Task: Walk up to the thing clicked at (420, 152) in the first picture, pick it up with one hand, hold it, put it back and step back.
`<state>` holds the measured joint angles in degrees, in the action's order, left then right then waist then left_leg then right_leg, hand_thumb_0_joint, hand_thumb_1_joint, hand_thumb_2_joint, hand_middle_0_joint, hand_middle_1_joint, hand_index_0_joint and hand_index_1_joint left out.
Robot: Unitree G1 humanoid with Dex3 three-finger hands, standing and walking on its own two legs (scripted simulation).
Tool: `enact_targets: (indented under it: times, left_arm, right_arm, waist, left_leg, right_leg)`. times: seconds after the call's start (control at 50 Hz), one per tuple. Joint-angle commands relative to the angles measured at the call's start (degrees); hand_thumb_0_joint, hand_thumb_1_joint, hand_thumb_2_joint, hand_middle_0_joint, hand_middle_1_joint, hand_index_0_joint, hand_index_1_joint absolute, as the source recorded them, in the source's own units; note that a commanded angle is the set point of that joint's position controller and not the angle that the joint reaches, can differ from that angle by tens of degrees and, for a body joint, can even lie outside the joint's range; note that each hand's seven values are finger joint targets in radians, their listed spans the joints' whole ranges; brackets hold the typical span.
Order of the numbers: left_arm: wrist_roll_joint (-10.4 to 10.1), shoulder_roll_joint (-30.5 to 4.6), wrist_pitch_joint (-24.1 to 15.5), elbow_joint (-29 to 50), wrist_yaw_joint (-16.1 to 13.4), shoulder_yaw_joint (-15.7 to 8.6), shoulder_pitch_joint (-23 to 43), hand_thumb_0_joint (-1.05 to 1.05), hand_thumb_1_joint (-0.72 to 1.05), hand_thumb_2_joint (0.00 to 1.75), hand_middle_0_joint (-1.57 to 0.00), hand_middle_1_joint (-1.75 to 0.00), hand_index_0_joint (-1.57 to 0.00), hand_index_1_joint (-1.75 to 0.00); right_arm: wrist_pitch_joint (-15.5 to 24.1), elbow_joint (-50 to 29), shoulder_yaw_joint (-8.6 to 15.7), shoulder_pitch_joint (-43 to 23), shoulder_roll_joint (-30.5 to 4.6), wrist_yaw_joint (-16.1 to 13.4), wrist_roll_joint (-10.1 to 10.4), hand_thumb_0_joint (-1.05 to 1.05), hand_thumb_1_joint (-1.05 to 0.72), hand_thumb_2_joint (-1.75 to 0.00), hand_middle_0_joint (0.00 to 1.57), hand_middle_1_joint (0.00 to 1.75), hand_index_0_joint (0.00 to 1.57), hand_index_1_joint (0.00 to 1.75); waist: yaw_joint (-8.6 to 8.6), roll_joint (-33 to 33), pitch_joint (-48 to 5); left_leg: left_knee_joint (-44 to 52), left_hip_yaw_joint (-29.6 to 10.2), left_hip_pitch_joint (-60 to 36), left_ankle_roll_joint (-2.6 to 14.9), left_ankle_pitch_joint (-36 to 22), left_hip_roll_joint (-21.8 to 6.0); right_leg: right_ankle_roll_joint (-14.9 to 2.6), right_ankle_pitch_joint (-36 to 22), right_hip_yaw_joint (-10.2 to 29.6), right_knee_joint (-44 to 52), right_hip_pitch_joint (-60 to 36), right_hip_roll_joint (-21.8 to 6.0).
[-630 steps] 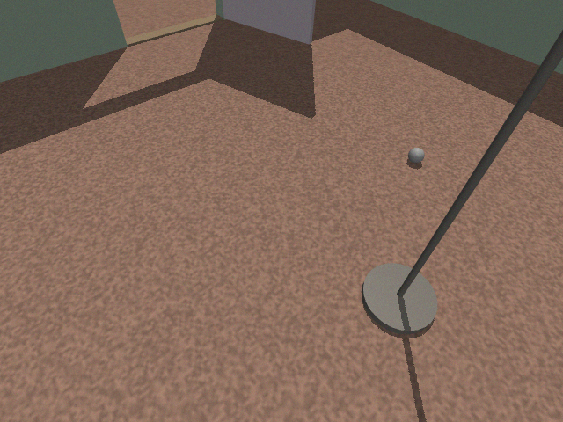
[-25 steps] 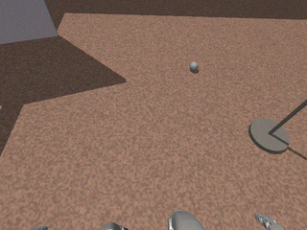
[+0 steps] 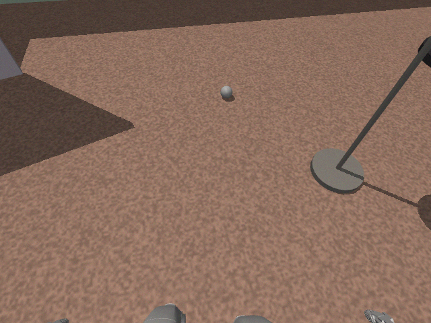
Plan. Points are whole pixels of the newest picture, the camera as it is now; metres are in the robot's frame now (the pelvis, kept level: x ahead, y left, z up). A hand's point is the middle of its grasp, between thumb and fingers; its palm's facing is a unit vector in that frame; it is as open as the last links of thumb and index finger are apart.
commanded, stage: walk up
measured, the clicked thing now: (226, 92) +1.54 -0.10 -0.71
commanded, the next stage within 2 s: stand in 1.56 s
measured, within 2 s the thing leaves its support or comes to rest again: neither
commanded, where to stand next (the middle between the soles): +0.06 +0.02 m, yaw -12 degrees
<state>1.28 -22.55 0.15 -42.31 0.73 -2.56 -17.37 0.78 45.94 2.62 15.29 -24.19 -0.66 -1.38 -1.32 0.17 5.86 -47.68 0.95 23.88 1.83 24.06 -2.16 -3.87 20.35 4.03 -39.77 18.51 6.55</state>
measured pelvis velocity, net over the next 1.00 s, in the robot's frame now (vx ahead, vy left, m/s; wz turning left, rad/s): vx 0.00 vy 0.02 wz -0.23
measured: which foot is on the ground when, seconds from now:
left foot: up 0.00-0.02, down 0.04-1.00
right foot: down 0.00-0.06, up 0.08-0.32, down 0.34-1.00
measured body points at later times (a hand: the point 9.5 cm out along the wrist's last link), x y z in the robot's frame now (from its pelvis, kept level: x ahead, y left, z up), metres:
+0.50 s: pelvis -0.01 -0.01 -0.01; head +0.01 -0.04 +0.44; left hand +0.11 +0.30 -0.10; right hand +0.03 -0.34 -0.13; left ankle +0.03 +0.13 -0.70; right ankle +0.00 -0.14 -0.72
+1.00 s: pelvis +0.00 +0.02 +0.01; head +0.01 +0.01 +0.46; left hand +0.13 +0.30 -0.12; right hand -0.02 -0.30 -0.12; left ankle +0.03 +0.15 -0.72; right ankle +0.00 -0.14 -0.72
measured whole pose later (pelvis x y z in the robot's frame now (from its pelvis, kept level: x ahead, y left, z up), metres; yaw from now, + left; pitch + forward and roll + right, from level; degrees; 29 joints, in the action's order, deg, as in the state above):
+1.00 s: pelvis +0.00 +0.02 +0.01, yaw -13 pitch -2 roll +0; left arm 0.2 -21.1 -1.7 -60.1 -0.2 -0.8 -10.2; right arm -0.7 59.4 1.4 11.0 -21.6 1.3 -1.0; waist 0.2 -0.7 3.5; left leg -36.4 2.3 15.3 -1.2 19.2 -3.6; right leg 1.8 15.9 7.8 -35.1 17.5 1.1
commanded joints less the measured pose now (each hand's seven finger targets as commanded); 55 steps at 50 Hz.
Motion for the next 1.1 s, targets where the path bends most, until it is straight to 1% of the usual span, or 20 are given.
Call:
enact_targets:
  times: [0.0,0.02,0.04,0.06,0.08,0.16,0.3,0.32,0.34,0.36,0.38,0.44,0.56,0.6,0.64,0.7,0.78,0.88,0.98,1.08]
  left_arm:
    - [-0.90,-13.13,-1.16,5.48,-1.55,-4.08,2.69,0.00,0.90,0.90,-0.20,-0.30,-0.20,-0.30]
    - [-1.51,-10.45,-1.41,6.25,-1.58,-3.31,2.98,0.00,0.90,0.90,-0.20,-0.30,-0.20,-0.30]
    - [-1.74,-7.78,-1.47,5.91,-1.69,-2.51,1.69,0.00,0.90,0.90,-0.20,-0.30,-0.20,-0.30]
    - [-0.91,-11.64,-0.82,4.21,-2.47,-3.45,0.08,0.00,0.90,0.90,-0.20,-0.30,-0.20,-0.30]
    - [-0.58,-12.85,-0.71,3.10,-2.66,-3.53,-0.05,0.00,0.90,0.90,-0.20,-0.30,-0.20,-0.30]
    - [-1.20,-11.53,-1.20,1.12,-0.90,-4.24,1.57,0.00,0.90,0.90,-0.20,-0.30,-0.20,-0.30]
    - [-0.60,-10.28,-3.73,-4.27,-2.14,-3.69,-4.82,0.00,0.90,0.90,-0.20,-0.30,-0.20,-0.30]
    - [-0.20,-12.49,-4.18,-4.70,-2.67,-4.58,-4.71,0.00,0.90,0.90,-0.20,-0.30,-0.20,-0.30]
    - [0.45,-15.82,-4.62,-3.96,-3.07,-5.40,-3.89,0.00,0.90,0.90,-0.20,-0.30,-0.20,-0.30]
    - [0.83,-18.07,-5.00,-2.45,-3.38,-5.23,-1.08,0.00,0.90,0.90,-0.20,-0.30,-0.20,-0.30]
    - [0.57,-20.63,-4.70,-2.27,-3.49,-5.23,1.44,0.00,0.90,0.90,-0.20,-0.30,-0.20,-0.30]
    - [0.16,-15.48,-4.93,-2.42,-3.47,-3.84,5.01,0.00,0.90,0.90,-0.20,-0.30,-0.20,-0.30]
    - [-0.21,-14.59,-3.77,-3.88,-2.89,-2.89,8.76,0.00,0.90,0.90,-0.20,-0.30,-0.20,-0.30]
    - [-0.67,-10.58,-3.24,-3.73,-2.61,-1.63,9.67,0.00,0.90,0.90,-0.20,-0.30,-0.20,-0.30]
    - [-0.88,-12.22,-3.01,-7.13,-3.01,-2.35,6.05,0.00,0.90,0.90,-0.20,-0.30,-0.20,-0.30]
    - [-0.64,-12.19,-3.71,-10.19,-2.33,-2.70,1.83,0.00,0.90,0.90,-0.20,-0.30,-0.20,-0.30]
    - [-0.44,-14.73,-3.33,-10.04,-2.19,-2.63,9.35,0.00,0.90,0.90,-0.20,-0.30,-0.20,-0.30]
    - [-1.13,-11.01,-3.07,-13.16,-1.84,-1.72,8.56,0.00,0.90,0.90,-0.20,-0.30,-0.20,-0.30]
    - [-1.21,-11.32,-3.40,-14.92,-1.88,-1.00,11.17,0.00,0.90,0.90,-0.20,-0.30,-0.20,-0.30]
    - [-1.87,-10.67,-3.47,-16.40,-2.40,-0.29,11.40,0.00,0.90,0.90,-0.20,-0.30,-0.20,-0.30]
  right_arm:
    - [3.16,-3.67,3.61,5.85,-9.32,-0.82,-0.07,0.00,-0.90,-0.90,0.20,0.30,0.20,0.30]
    - [3.46,-3.85,4.61,6.53,-12.54,-1.00,-0.77,0.00,-0.90,-0.90,0.20,0.30,0.20,0.30]
    - [3.54,-4.86,5.38,4.92,-15.63,-1.11,-0.76,0.00,-0.90,-0.90,0.20,0.30,0.20,0.30]
    - [3.37,-5.26,5.68,3.20,-16.58,-0.78,-0.04,0.00,-0.90,-0.90,0.20,0.30,0.20,0.30]
    - [3.37,-5.68,5.82,1.74,-16.65,-0.67,0.25,0.00,-0.90,-0.90,0.20,0.30,0.20,0.30]
    - [3.03,-5.37,4.23,0.56,-13.38,-0.92,0.02,0.00,-0.90,-0.90,0.20,0.30,0.20,0.30]
    - [-0.31,-6.93,3.36,-4.43,-12.38,1.07,0.06,0.00,-0.90,-0.90,0.20,0.30,0.20,0.30]
    - [-0.61,-6.77,2.41,-3.03,-9.19,1.11,0.40,0.00,-0.90,-0.90,0.20,0.30,0.20,0.30]
    - [-0.78,-7.47,1.54,-2.75,-6.31,1.15,0.56,0.00,-0.90,-0.90,0.20,0.30,0.20,0.30]
    - [-1.42,-7.51,0.89,-2.93,-5.20,0.99,0.67,0.00,-0.90,-0.90,0.20,0.30,0.20,0.30]
    - [-1.94,-6.40,2.59,-5.53,-9.64,0.46,0.17,0.00,-0.90,-0.90,0.20,0.30,0.20,0.30]
    - [-1.25,-2.67,3.17,-3.60,-10.43,1.03,1.06,0.00,-0.90,-0.90,0.20,0.30,0.20,0.30]
    - [-0.50,2.54,3.06,0.10,-8.79,1.22,0.68,0.00,-0.90,-0.90,0.20,0.30,0.20,0.30]
    - [0.31,3.87,3.79,1.21,-11.95,0.87,-0.34,0.00,-0.90,-0.90,0.20,0.30,0.20,0.30]
    - [0.36,2.30,3.87,-7.34,-15.32,1.45,0.15,0.00,-0.90,-0.90,0.20,0.30,0.20,0.30]
    - [-0.03,2.49,2.28,-11.07,-11.11,1.59,0.11,0.00,-0.90,-0.90,0.20,0.30,0.20,0.30]
    - [-0.65,6.49,2.09,-5.92,-9.77,1.71,0.03,0.00,-0.90,-0.90,0.20,0.30,0.20,0.30]
    - [0.66,8.19,1.82,-8.22,-11.28,1.46,0.50,0.00,-0.90,-0.90,0.20,0.30,0.20,0.30]
    - [0.66,9.38,1.23,-9.86,-9.72,1.15,0.85,0.00,-0.90,-0.90,0.20,0.30,0.20,0.30]
    - [0.79,11.56,1.50,-10.12,-10.34,0.86,1.37,0.00,-0.90,-0.90,0.20,0.30,0.20,0.30]
  waist:
    - [4.13,2.28,-9.30]
    - [4.82,-4.85,-11.28]
    - [4.34,-13.19,-10.98]
    - [3.36,-10.16,-11.28]
    - [2.85,-9.50,-9.35]
    - [2.58,-8.36,-3.41]
    - [-0.27,-9.96,-8.75]
    - [-0.45,-4.09,-9.29]
    - [-0.44,4.88,-8.43]
    - [0.58,7.91,-6.68]
    - [-0.01,7.96,-4.50]
    - [2.28,6.36,-3.54]
    - [4.08,10.44,-6.48]
    - [4.84,1.63,-6.50]
    - [1.23,-7.31,-4.44]
    - [-1.52,-2.98,-3.37]
    - [2.83,-1.46,-0.41]
    - [0.32,-3.08,-4.17]
    - [1.83,-0.57,-4.98]
    - [1.75,-2.15,-10.37]
  left_leg:
    - [16.68,-0.82,-13.96,1.95,-12.94,0.60]
    - [21.25,-10.85,-19.72,4.48,-15.69,-6.37]
    - [24.20,-24.52,-25.04,9.56,-25.39,-17.51]
    - [23.01,-28.01,-21.80,15.72,-28.74,-24.59]
    - [23.08,-29.78,-17.94,18.71,-29.26,-26.70]
    - [20.65,-8.67,-12.57,10.07,-31.57,-13.62]
    - [7.50,-1.20,-5.79,7.31,-19.57,-9.83]
    - [1.86,0.17,-0.83,4.70,-14.99,-7.86]
    - [-4.72,1.75,8.50,1.33,-5.76,-4.42]
    - [-7.33,-0.27,10.74,-0.68,8.54,-2.26]
    - [-10.25,-4.21,5.31,-0.74,11.82,-4.69]
    - [-4.80,-3.38,3.20,-0.10,6.36,-4.83]
    - [10.82,1.38,-11.33,0.06,-4.16,-0.49]
    - [20.12,-8.95,-13.85,2.33,-2.56,-7.21]
    - [28.62,-21.51,0.88,9.66,13.70,-18.07]
    - [20.63,-7.01,2.31,3.22,9.60,-7.73]
    - [14.05,-3.34,-4.21,0.03,8.83,-2.47]
    - [27.32,-12.43,-3.71,3.89,8.34,-9.73]
    - [22.38,-4.73,-8.95,1.01,-3.09,-4.97]
    - [21.62,-3.12,-16.44,1.59,-21.35,-6.52]
  right_leg:
    - [-4.66,-33.29,12.72,-0.25,1.10,-13.10]
    - [-0.61,-27.79,9.09,-7.98,6.57,-8.45]
    - [3.11,-0.10,3.08,-17.39,15.49,0.90]
    - [3.72,14.78,3.35,-23.45,14.39,-1.33]
    - [3.73,15.97,4.47,-26.89,13.36,-3.77]
    - [3.15,6.91,0.98,-19.42,11.12,-4.56]
    - [3.45,-7.64,-7.91,9.74,-8.64,-2.29]
    - [2.61,-8.53,-2.85,10.66,-13.16,-3.67]
    - [-0.98,-9.64,12.85,12.28,-16.08,-12.45]
    - [-7.58,-9.41,29.81,17.17,-10.39,-25.22]
    - [-12.71,-9.70,31.79,15.78,-1.46,-27.39]
    - [-7.69,-13.63,18.93,12.47,-1.88,-19.48]
    - [-3.83,-7.78,11.74,8.23,6.65,-13.28]
    - [0.19,-2.52,7.36,1.89,11.14,-9.43]
    - [2.46,8.45,-1.27,-8.74,0.89,-4.69]
    - [0.57,1.18,4.15,5.14,-3.55,-6.47]
    - [-2.90,21.95,20.27,17.48,8.78,-13.62]
    - [1.57,-0.52,2.81,6.46,-2.61,-5.41]
    - [0.57,-13.12,9.39,11.10,-1.85,-9.38]
    - [1.94,-26.44,6.42,9.67,-5.70,-9.69]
